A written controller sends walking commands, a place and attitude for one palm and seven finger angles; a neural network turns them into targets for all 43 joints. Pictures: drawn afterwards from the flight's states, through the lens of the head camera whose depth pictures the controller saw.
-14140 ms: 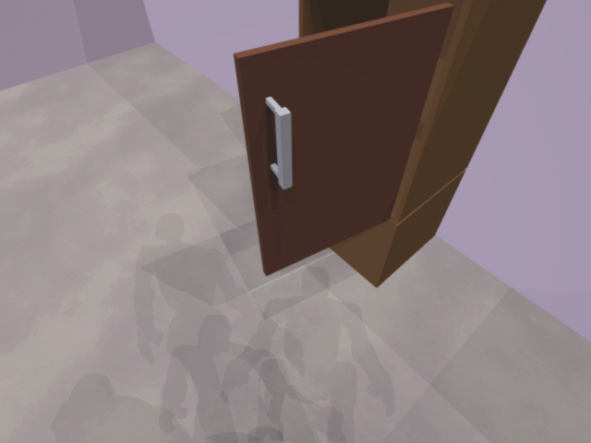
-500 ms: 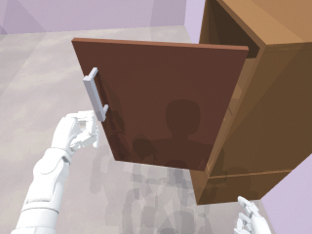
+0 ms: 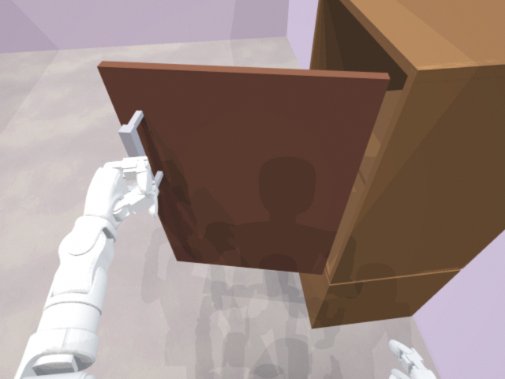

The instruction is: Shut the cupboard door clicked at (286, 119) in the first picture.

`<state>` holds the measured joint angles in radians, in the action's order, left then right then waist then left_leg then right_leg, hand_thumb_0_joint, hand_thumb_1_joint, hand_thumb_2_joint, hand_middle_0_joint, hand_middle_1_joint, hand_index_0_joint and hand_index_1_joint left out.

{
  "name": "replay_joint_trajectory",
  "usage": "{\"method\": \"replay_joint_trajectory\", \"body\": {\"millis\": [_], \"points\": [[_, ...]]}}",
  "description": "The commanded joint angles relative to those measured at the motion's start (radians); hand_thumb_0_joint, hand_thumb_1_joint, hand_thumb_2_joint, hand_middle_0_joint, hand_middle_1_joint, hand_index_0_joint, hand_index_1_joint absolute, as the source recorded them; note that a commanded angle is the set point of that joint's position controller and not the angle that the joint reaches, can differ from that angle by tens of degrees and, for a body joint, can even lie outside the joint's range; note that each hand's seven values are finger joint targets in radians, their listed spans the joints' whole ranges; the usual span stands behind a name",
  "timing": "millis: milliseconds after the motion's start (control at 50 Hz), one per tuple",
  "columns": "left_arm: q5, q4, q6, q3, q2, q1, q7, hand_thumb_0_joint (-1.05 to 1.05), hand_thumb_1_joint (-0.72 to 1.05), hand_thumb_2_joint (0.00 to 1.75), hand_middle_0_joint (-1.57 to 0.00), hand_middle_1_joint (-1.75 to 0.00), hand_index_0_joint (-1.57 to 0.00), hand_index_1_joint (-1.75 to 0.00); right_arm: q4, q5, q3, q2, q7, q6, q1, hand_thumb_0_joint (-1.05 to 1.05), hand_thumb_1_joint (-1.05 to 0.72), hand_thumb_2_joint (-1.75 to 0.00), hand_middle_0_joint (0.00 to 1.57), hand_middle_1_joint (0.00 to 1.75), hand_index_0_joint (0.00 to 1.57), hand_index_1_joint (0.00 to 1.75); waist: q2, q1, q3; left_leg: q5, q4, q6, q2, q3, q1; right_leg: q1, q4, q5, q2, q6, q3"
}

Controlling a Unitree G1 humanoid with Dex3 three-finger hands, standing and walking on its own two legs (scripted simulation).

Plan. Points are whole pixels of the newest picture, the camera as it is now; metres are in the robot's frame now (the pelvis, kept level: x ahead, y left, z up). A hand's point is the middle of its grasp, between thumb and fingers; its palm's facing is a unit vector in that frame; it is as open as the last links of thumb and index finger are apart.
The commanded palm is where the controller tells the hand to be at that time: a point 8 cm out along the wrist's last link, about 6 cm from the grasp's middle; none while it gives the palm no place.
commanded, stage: bring the fist close to the handle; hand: left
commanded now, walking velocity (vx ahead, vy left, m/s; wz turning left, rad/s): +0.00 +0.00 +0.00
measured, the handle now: (145, 157) +0.46 +0.20 +0.11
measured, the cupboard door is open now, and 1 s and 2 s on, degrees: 77 69 59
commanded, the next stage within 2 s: push the door shut along its arc in 0.12 s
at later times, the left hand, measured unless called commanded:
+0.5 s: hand (158, 185) +0.39 +0.16 +0.11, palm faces -0.12 -0.99 -0.06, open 3.1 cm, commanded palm +0.38 +0.22 +0.11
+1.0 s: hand (167, 165) +0.44 +0.16 +0.11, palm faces -0.25 -0.97 -0.06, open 3.1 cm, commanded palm +0.44 +0.20 +0.11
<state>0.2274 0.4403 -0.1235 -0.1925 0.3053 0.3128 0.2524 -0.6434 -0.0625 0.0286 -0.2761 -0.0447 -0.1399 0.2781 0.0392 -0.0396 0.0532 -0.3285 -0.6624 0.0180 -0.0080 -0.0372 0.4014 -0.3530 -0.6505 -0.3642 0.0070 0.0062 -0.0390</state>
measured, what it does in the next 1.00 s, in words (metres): stands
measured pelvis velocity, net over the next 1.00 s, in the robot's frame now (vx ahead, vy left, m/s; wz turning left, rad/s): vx -0.01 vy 0.01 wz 0.02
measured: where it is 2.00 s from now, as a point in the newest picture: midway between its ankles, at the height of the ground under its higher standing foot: outside the picture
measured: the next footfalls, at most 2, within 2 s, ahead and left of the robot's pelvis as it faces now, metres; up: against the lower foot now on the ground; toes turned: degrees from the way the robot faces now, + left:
none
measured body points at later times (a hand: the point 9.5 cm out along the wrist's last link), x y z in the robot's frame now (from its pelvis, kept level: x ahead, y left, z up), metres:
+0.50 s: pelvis +0.00 -0.01 +0.00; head +0.03 -0.02 +0.45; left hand +0.39 +0.22 +0.11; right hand +0.12 -0.26 -0.10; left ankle +0.01 +0.11 -0.72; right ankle -0.02 -0.11 -0.72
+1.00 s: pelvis -0.01 +0.01 -0.01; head +0.05 +0.00 +0.44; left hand +0.44 +0.21 +0.12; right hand +0.06 -0.27 -0.12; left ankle +0.01 +0.11 -0.72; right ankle -0.02 -0.11 -0.72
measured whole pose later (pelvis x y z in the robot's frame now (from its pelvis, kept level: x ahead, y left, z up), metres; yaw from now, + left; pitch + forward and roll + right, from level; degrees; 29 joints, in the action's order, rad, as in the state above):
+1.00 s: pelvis -0.01 +0.01 -0.01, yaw +1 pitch +8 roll -1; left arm 0.20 1.01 -0.24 -0.19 0.43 0.78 0.43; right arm -0.70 -0.04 0.03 -0.29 -0.05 -0.11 0.32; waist 0.03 -0.11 0.04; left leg -0.33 -0.73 0.03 0.00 -0.02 0.55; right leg -0.49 -0.72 -0.37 0.02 0.00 -0.05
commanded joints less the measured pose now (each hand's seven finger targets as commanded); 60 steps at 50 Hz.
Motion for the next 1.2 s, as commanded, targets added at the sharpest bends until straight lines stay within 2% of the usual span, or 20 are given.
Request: {"method": "replay_joint_trajectory", "body": {"millis": [0, 40, 160, 200, 240, 320, 340, 400, 480, 620, 760, 780, 800, 880, 960, 1000, 1040, 1060, 1120, 1180], "points": [[0.021, -0.164, -0.038, -0.084, 0.198, 0.304, -0.004, 0.0, 0.9, 0.9, -1.3, -1.5, -1.3, -1.5, 0.156, -0.011, -0.05, -0.126, -0.01, -0.036, -0.067, 0.0, -0.9, -0.9, 0.2, 0.3, 0.2, 0.3, -0.044, 0.012, 0.218, 0.244, 0.081, 0.01, 0.002, 0.039, -0.155, 0.021, 0.091, 0.309, -0.003, 0.008, 0.006], [0.02, -0.166, -0.046, -0.126, 0.248, 0.315, -0.014, 0.0, 0.9, 0.9, -1.3, -1.5, -1.3, -1.5, 0.155, -0.006, -0.051, -0.132, -0.014, -0.028, -0.067, 0.0, -0.9, -0.9, 0.2, 0.3, 0.2, 0.3, -0.069, 0.015, 0.218, 0.232, 0.08, 0.013, 0.001, 0.036, -0.146, 0.035, 0.098, 0.297, -0.002, 0.005, 0.013], [0.012, -0.246, -0.103, -0.065, 0.2, 0.418, -0.018, 0.0, 0.9, 0.9, -1.3, -1.5, -1.3, -1.5, 0.154, -0.004, -0.05, -0.116, -0.014, -0.037, -0.066, 0.0, -0.9, -0.9, 0.2, 0.3, 0.2, 0.3, 0.02, -0.004, 0.281, 0.281, 0.071, 0.012, -0.002, 0.042, -0.217, 0.028, 0.08, 0.322, -0.01, 0.011, 0.012], [0.014, -0.221, -0.102, -0.055, 0.183, 0.399, -0.013, 0.0, 0.9, 0.9, -1.3, -1.5, -1.3, -1.5, 0.149, -0.005, -0.05, -0.116, -0.012, -0.038, -0.06, 0.0, -0.9, -0.9, 0.2, 0.3, 0.2, 0.3, 0.01, -0.005, 0.283, 0.281, 0.07, 0.011, 0.0, 0.039, -0.218, 0.027, 0.082, 0.335, -0.01, 0.009, 0.011], [0.009, -0.14, -0.084, -0.068, 0.206, 0.362, 0.0, 0.0, 0.9, 0.9, -1.3, -1.5, -1.3, -1.5, 0.139, -0.006, -0.051, -0.128, -0.013, -0.03, -0.05, 0.0, -0.9, -0.9, 0.2, 0.3, 0.2, 0.3, -0.036, -0.01, 0.238, 0.259, 0.072, 0.013, -0.001, 0.037, -0.186, 0.018, 0.091, 0.325, -0.009, 0.006, 0.012], [0.01, -0.02, -0.052, -0.052, 0.213, 0.489, 0.032, 0.0, 0.9, 0.9, -1.3, -1.5, -1.3, -1.5, 0.127, -0.014, -0.045, -0.137, -0.02, -0.011, -0.048, 0.0, -0.9, -0.9, 0.2, 0.3, 0.2, 0.3, -0.068, -0.037, 0.157, 0.154, 0.079, 0.016, 0.007, 0.04, -0.127, -0.039, 0.11, 0.232, -0.005, 0.003, 0.019], [0.008, -0.014, -0.056, -0.088, 0.267, 0.525, 0.033, 0.0, 0.9, 0.9, -1.3, -1.5, -1.3, -1.5, 0.121, -0.011, -0.047, -0.145, -0.024, -0.007, -0.043, 0.0, -0.9, -0.9, 0.2, 0.3, 0.2, 0.3, -0.086, -0.037, 0.169, 0.15, 0.075, 0.019, 0.006, 0.041, -0.125, -0.027, 0.113, 0.223, -0.003, 0.002, 0.026], [0.009, -0.023, -0.082, -0.098, 0.286, 0.61, 0.053, 0.0, 0.9, 0.9, -1.3, -1.5, -1.3, -1.5, 0.13, -0.007, -0.045, -0.137, -0.027, -0.005, -0.04, 0.0, -0.9, -0.9, 0.2, 0.3, 0.2, 0.3, -0.014, -0.031, 0.267, 0.211, 0.062, 0.019, 0.011, 0.041, -0.168, 0.001, 0.09, 0.283, -0.003, 0.011, 0.03], [0.014, 0.006, -0.121, -0.094, 0.296, 0.672, 0.082, 0.0, 0.9, 0.9, -1.3, -1.5, -1.3, -1.5, 0.12, -0.002, -0.047, -0.138, -0.025, -0.005, -0.01, 0.0, -0.9, -0.9, 0.2, 0.3, 0.2, 0.3, -0.007, -0.043, 0.343, 0.287, 0.039, 0.019, 0.01, 0.048, -0.207, 0.016, 0.066, 0.361, -0.008, 0.013, 0.025], [0.015, 0.098, -0.152, -0.034, 0.26, 0.801, 0.126, 0.0, 0.9, 0.9, -1.3, -1.5, -1.3, -1.5, 0.098, -0.004, -0.051, -0.148, -0.026, 0.0, 0.015, 0.0, -0.9, -0.9, 0.2, 0.3, 0.2, 0.3, -0.002, -0.078, 0.298, 0.267, 0.03, 0.022, 0.01, 0.057, -0.205, -0.058, 0.067, 0.333, -0.013, 0.015, 0.019], [0.009, 0.187, -0.176, 0.006, 0.24, 0.919, 0.16, 0.0, 0.9, 0.9, -1.3, -1.5, -1.3, -1.5, 0.063, 0.004, -0.054, -0.159, -0.025, 0.001, 0.052, 0.0, -0.9, -0.9, 0.2, 0.3, 0.2, 0.3, 0.012, -0.104, 0.323, 0.272, 0.016, 0.021, 0.008, 0.076, -0.23, -0.112, 0.051, 0.308, -0.016, 0.019, 0.008], [0.011, 0.227, -0.175, -0.026, 0.268, 0.928, 0.163, 0.0, 0.9, 0.9, -1.3, -1.5, -1.3, -1.5, 0.058, 0.005, -0.056, -0.165, -0.026, 0.001, 0.059, 0.0, -0.9, -0.9, 0.2, 0.3, 0.2, 0.3, -0.017, -0.106, 0.313, 0.253, 0.015, 0.023, 0.008, 0.076, -0.215, -0.121, 0.053, 0.296, -0.017, 0.018, 0.01], [0.008, 0.246, -0.177, 0.001, 0.249, 0.954, 0.17, 0.0, 0.9, 0.9, -1.3, -1.5, -1.3, -1.5, 0.054, 0.004, -0.053, -0.163, -0.027, 0.002, 0.06, 0.0, -0.9, -0.9, 0.2, 0.3, 0.2, 0.3, -0.013, -0.114, 0.303, 0.233, 0.016, 0.023, 0.008, 0.075, -0.202, -0.134, 0.052, 0.277, -0.017, 0.018, 0.009], [-0.001, 0.305, -0.192, -0.049, 0.316, 1.022, 0.186, 0.0, 0.9, 0.9, -1.3, -1.5, -1.3, -1.5, 0.04, 0.01, -0.056, -0.175, -0.027, -0.002, 0.084, 0.0, -0.9, -0.9, 0.2, 0.3, 0.2, 0.3, 0.011, -0.116, 0.339, 0.232, 0.003, 0.023, 0.009, 0.082, -0.2, -0.152, 0.037, 0.266, -0.014, 0.021, 0.013], [-0.007, 0.325, -0.2, 0.019, 0.242, 1.065, 0.207, 0.0, 0.9, 0.9, -1.3, -1.5, -1.3, -1.5, 0.037, 0.017, -0.057, -0.172, -0.021, -0.007, 0.097, 0.0, -0.9, -0.9, 0.2, 0.3, 0.2, 0.3, 0.046, -0.131, 0.371, 0.264, -0.015, 0.019, 0.005, 0.097, -0.238, -0.207, 0.015, 0.258, -0.018, 0.024, 0.001], [-0.004, 0.375, -0.193, 0.004, 0.254, 1.089, 0.212, 0.0, 0.9, 0.9, -1.3, -1.5, -1.3, -1.5, 0.027, 0.02, -0.059, -0.178, -0.02, -0.007, 0.11, 0.0, -0.9, -0.9, 0.2, 0.3, 0.2, 0.3, 0.023, -0.137, 0.349, 0.232, -0.016, 0.018, 0.002, 0.102, -0.209, -0.233, 0.014, 0.227, -0.02, 0.023, -0.004], [-0.007, 0.404, -0.194, -0.037, 0.31, 1.126, 0.212, 0.0, 0.9, 0.9, -1.3, -1.5, -1.3, -1.5, 0.015, 0.023, -0.061, -0.19, -0.025, -0.004, 0.132, 0.0, -0.9, -0.9, 0.2, 0.3, 0.2, 0.3, -0.022, -0.144, 0.344, 0.22, -0.017, 0.023, 0.0, 0.103, -0.176, -0.228, 0.01, 0.222, -0.019, 0.023, -0.001], [-0.009, 0.428, -0.187, -0.027, 0.292, 1.117, 0.212, 0.0, 0.9, 0.9, -1.3, -1.5, -1.3, -1.5, 0.021, 0.022, -0.061, -0.185, -0.023, -0.005, 0.127, 0.0, -0.9, -0.9, 0.2, 0.3, 0.2, 0.3, -0.012, -0.144, 0.339, 0.214, -0.022, 0.024, 0.003, 0.097, -0.166, -0.239, 0.011, 0.219, -0.022, 0.022, 0.002], [-0.027, 0.447, -0.187, -0.036, 0.326, 1.183, 0.223, 0.0, 0.9, 0.9, -1.3, -1.5, -1.3, -1.5, 0.012, 0.025, -0.063, -0.193, -0.024, -0.006, 0.15, 0.0, -0.9, -0.9, 0.2, 0.3, 0.2, 0.3, 0.011, -0.158, 0.343, 0.198, -0.032, 0.023, 0.001, 0.099, -0.153, -0.273, 0.0, 0.2, -0.019, 0.022, 0.005], [-0.037, 0.473, -0.185, -0.051, 0.341, 1.181, 0.231, 0.0, 0.9, 0.9, -1.3, -1.5, -1.3, -1.5, 0.015, 0.031, -0.066, -0.196, -0.02, -0.004, 0.169, 0.0, -0.9, -0.9, 0.2, 0.3, 0.2, 0.3, 0.031, -0.153, 0.387, 0.234, -0.046, 0.02, -0.001, 0.107, -0.174, -0.29, -0.016, 0.21, -0.023, 0.026, 0.001]]}}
